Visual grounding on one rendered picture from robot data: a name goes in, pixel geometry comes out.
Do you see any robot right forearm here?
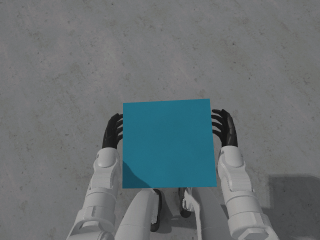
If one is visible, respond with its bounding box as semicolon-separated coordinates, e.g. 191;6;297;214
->
216;145;280;240

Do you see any robot left thigh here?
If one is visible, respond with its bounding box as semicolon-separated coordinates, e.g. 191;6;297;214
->
114;190;159;240

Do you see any robot left shin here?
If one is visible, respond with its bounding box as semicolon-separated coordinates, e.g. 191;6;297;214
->
141;188;157;223

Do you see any robot left hand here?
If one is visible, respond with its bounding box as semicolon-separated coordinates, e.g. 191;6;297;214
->
102;113;123;149

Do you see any robot left forearm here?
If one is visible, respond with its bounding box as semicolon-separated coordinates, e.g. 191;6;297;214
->
66;147;122;240

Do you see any carton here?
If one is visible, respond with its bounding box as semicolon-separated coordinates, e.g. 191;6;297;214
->
122;98;217;189

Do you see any robot right hand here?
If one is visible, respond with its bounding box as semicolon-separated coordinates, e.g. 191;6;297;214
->
211;109;238;147

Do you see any left robot upper arm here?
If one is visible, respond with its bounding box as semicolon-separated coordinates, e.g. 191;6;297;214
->
67;230;115;240

